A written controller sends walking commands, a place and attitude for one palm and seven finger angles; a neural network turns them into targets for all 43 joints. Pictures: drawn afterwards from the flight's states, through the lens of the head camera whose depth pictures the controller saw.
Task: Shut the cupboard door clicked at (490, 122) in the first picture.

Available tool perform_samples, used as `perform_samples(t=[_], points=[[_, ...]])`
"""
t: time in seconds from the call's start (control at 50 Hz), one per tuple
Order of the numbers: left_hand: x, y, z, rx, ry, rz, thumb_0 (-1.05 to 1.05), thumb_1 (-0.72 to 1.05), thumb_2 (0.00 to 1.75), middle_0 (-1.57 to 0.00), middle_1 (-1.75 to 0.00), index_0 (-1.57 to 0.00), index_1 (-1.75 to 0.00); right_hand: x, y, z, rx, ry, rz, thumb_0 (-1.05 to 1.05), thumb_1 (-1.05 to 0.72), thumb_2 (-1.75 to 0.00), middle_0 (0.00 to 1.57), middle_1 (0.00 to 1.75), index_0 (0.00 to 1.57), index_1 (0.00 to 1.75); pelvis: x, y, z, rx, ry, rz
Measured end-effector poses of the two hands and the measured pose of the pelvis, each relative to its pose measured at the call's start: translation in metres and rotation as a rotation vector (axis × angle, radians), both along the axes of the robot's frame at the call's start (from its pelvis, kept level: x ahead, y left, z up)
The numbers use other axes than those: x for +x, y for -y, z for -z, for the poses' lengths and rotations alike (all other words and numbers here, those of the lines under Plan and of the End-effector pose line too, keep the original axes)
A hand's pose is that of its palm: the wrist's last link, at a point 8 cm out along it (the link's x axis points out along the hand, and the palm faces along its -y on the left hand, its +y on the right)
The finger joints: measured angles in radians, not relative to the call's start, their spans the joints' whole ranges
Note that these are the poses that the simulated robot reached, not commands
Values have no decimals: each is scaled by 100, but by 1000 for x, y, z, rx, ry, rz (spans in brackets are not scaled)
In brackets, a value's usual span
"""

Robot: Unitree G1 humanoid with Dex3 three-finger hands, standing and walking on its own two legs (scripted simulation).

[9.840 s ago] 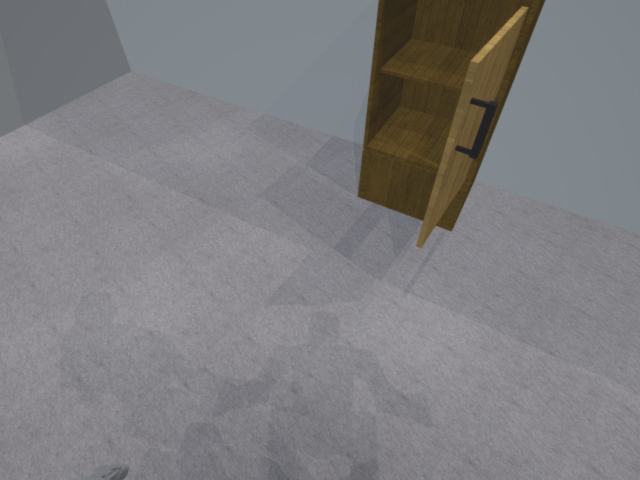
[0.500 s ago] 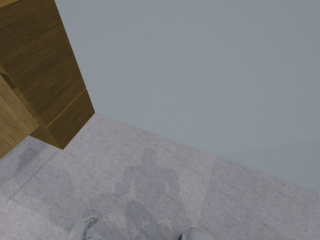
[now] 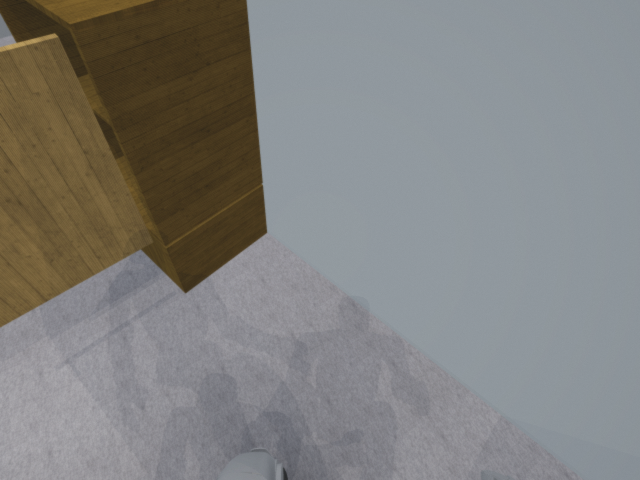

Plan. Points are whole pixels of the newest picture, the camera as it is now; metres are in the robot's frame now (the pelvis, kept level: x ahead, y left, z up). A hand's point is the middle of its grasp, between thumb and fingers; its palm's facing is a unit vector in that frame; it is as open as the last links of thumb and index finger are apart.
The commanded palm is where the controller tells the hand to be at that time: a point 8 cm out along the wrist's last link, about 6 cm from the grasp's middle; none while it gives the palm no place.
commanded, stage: turn to face it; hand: left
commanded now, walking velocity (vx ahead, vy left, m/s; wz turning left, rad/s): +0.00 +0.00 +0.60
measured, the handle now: out of the picture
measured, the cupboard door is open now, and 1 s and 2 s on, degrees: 85 85 85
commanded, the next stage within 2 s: take the last steps up to it in 1.24 s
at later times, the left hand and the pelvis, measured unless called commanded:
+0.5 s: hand (173, 460) +0.15 +0.21 -0.13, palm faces +0.27 -0.92 -0.28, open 7.4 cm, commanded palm none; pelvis +0.07 -0.02 +0.01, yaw +15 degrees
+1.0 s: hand out of the picture -0.04 +0.15 -0.16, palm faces +0.58 -0.77 -0.27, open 7.4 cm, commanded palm none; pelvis +0.06 -0.03 +0.00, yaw +33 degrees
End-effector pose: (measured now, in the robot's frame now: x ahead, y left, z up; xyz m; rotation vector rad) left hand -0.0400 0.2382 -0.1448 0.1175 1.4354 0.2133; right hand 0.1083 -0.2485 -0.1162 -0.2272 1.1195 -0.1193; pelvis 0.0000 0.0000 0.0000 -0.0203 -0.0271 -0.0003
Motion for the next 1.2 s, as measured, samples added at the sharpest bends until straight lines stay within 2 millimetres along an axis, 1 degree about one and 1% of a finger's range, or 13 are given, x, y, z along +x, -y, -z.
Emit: perform_samples(t=[0.04,0.08,0.18,0.26,0.36,0.52,0.58,0.66,0.8,0.9,1.04,1.1,1.2], points=[[2,-8,12,-15,-29,-36,1,92,90,-20,-30,-20,-30,36,-6,1,-31,58,-42,0,-91,-90,19,30,19,30,14,-10,11,-6,-3,-19],[13,-15,15,-11,-30,-57,1,92,90,-20,-30,-20,-30,58,-13,-3,-45,86,-70,0,-91,-90,19,30,19,30,20,-15,12,-3,-1,-32],[67,-29,2,11,91,-76,1,92,90,-20,-30,-20,-30,82,-27,-14,-48,77,-110,0,-91,-90,20,30,20,30,34,-20,-1,-4,-14,-80],[107,-36,-14,39,199,-81,1,91,90,-20,-30,-20,-30,88,-37,-14,-17,49,-131,0,-91,-90,20,30,20,30,44,-18,-8,-4,-27,-124],[143,-36,-30,81,285,-89,1,91,90,-20,-30,-20,-30,86,-37,-6,24,3,-137,0,-91,-90,20,30,20,30,56,-7,-11,0,-37,-179],[170,-10,-49,158,375,-113,1,91,90,-20,-30,-20,-30,74,2,22,55,-110,-143,0,-90,-90,20,30,20,30,68,29,-3,25,-41,-277],[159,6,-54,180,379,-140,1,91,90,-20,-30,-20,-30,75,19,30,50,-154,-164,1,-91,-90,20,30,20,30,71,42,-3,24,-29,-329],[132,24,-60,180,326,-202,1,91,90,-21,-30,-20,-30,86,34,24,35,-189,-211,1,-91,-90,20,30,20,30,76,51,-12,49,-26,-377],[81,47,-52,149,225,-324,1,91,90,-21,-30,-20,-30,116,33,16,-2,-213,-324,1,-91,-90,20,30,19,30,78,57,-18,70,-40,-472],[28,55,-40,121,142,-429,1,91,90,-21,-30,-20,-30,153,0,11,-27,-171,-444,1,-91,-90,20,30,19,30,72,50,-15,61,-45,-529],[-55,49,-7,76,22,-581,1,91,90,-21,-30,-20,-30,201,-81,-3,-37,22,-619,1,-91,-90,20,30,19,30,55,27,1,28,-36,-597],[-70,43,-8,74,-5,-617,1,91,90,-20,-30,-20,-30,204,-103,-16,-33,65,-660,0,-91,-90,20,30,20,30,51,22,-5,14,-19,-617],[-65,32,-18,87,62,-639,1,91,90,-20,-30,-20,-30,195,-120,-25,-19,66,-690,0,-91,-90,20,30,20,30,47,19,-15,0,-3,-648]])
